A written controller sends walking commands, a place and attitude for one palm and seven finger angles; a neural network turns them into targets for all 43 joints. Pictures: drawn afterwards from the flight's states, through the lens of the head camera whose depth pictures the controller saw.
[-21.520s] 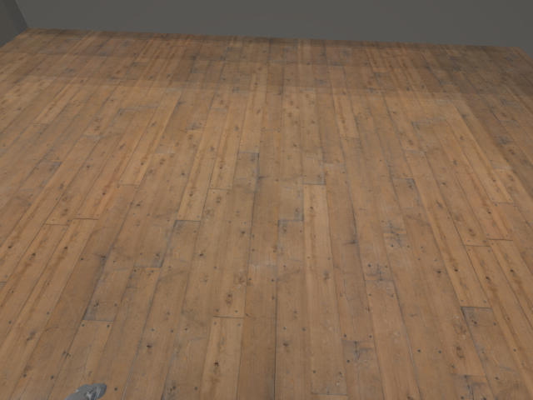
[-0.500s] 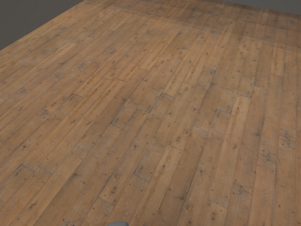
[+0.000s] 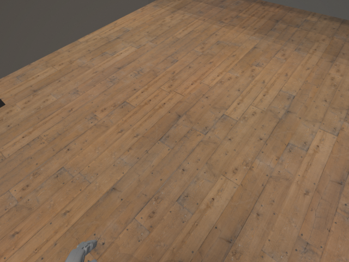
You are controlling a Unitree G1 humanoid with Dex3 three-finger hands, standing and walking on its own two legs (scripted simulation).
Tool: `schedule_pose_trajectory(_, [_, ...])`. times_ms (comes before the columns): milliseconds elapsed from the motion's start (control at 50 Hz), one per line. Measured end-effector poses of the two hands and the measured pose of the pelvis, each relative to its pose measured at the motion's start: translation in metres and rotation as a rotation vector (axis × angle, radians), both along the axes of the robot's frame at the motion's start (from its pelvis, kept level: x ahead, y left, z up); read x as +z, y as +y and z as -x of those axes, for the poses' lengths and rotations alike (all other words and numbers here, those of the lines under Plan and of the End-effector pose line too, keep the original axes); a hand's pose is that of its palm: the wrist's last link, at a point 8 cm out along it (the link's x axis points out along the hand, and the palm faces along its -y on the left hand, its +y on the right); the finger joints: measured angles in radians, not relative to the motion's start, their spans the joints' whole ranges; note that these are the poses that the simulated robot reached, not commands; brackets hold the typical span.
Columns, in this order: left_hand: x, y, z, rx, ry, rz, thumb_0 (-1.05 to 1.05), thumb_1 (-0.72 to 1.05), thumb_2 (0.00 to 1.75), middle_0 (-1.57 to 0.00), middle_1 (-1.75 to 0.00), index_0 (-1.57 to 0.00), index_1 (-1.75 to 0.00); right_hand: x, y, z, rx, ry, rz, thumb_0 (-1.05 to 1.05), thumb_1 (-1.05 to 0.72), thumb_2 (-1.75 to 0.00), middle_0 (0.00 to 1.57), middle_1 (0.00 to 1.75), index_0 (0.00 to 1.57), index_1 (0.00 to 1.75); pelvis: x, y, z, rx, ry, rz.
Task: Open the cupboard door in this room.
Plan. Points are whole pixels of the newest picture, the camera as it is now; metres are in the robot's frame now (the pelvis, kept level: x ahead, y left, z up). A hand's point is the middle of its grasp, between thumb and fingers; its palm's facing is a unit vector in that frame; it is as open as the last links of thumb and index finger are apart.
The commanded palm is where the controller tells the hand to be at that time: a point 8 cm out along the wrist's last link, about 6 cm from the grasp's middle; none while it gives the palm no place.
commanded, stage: turn or walk to find it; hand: left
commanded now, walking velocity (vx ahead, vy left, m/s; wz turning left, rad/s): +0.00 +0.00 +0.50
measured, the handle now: out of the picture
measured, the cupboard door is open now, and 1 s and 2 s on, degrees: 0 0 0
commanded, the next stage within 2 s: none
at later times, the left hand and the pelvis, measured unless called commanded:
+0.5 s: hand out of the picture -0.07 +0.22 -0.18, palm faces +0.34 -0.90 -0.25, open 7.3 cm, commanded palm none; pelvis -0.03 +0.01 -0.01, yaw +17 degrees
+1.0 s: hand out of the picture -0.04 +0.19 -0.13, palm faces +0.52 -0.80 -0.29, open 7.3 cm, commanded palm none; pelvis -0.03 -0.03 +0.00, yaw +32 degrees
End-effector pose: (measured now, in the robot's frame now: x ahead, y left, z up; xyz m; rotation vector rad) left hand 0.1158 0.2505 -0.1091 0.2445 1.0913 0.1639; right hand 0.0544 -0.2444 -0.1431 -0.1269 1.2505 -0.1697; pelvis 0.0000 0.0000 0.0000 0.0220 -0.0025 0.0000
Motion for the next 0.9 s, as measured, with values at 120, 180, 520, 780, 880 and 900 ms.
schedule_pose_trajectory(120, [0.011, -0.021, 0.039, 0.075, 0.002, -0.008, 0.0, 0.91, 0.9, -0.21, -0.29, -0.2, -0.3, -0.003, -0.023, -0.001, 0.053, 0.044, -0.01, 0.01, -0.91, -0.9, 0.2, 0.3, 0.2, 0.3, 0.006, -0.016, 0.008, 0.078, -0.017, -0.013])
schedule_pose_trajectory(180, [0.012, -0.025, 0.063, 0.12, 0.044, -0.005, 0.0, 0.91, 0.9, -0.21, -0.29, -0.2, -0.3, 0.001, -0.029, -0.003, 0.086, 0.058, -0.008, 0.01, -0.91, -0.9, 0.2, 0.3, 0.2, 0.3, 0.011, -0.02, 0.009, 0.114, -0.015, -0.02])
schedule_pose_trajectory(520, [-0.035, 0.018, 0.213, 0.425, 0.237, 0.067, 0.0, 0.91, 0.9, -0.21, -0.29, -0.21, -0.3, 0.016, 0.041, -0.078, 0.388, -0.06, 0.066, 0.01, -0.91, -0.9, 0.2, 0.3, 0.19, 0.3, -0.006, 0.013, 0.033, 0.31, 0.0, 0.008])
schedule_pose_trajectory(780, [-0.009, 0.027, 0.198, 0.502, 0.104, 0.04, 0.01, 0.91, 0.9, -0.2, -0.29, -0.2, -0.3, 0.021, 0.066, -0.08, 0.494, -0.055, 0.022, 0.01, -0.91, -0.9, 0.2, 0.3, 0.2, 0.3, 0.008, 0.008, 0.039, 0.436, -0.006, 0.014])
schedule_pose_trajectory(880, [-0.002, 0.009, 0.18, 0.51, 0.035, 0.007, 0.01, 0.91, 0.9, -0.2, -0.29, -0.2, -0.3, 0.002, 0.047, -0.081, 0.507, -0.015, -0.005, 0.01, -0.91, -0.9, 0.2, 0.3, 0.2, 0.3, 0.001, -0.013, 0.034, 0.49, 0.002, 0.0])
schedule_pose_trajectory(900, [-0.001, 0.003, 0.178, 0.514, 0.022, -0.004, 0.0, 0.91, 0.9, -0.2, -0.29, -0.2, -0.3, -0.003, 0.042, -0.082, 0.51, -0.007, -0.011, 0.01, -0.91, -0.9, 0.2, 0.3, 0.2, 0.3, -0.002, -0.018, 0.033, 0.501, 0.001, -0.001])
